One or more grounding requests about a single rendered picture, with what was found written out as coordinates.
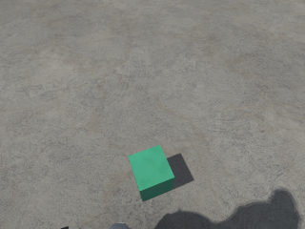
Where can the carton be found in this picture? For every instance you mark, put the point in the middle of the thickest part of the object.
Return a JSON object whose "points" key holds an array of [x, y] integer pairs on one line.
{"points": [[152, 172]]}

